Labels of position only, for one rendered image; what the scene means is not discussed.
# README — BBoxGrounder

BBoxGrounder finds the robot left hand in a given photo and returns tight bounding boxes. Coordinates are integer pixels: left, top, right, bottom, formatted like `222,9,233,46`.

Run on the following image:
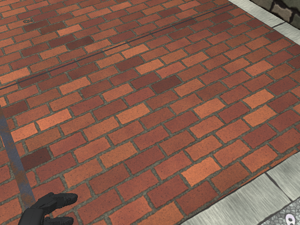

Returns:
18,192,78,225

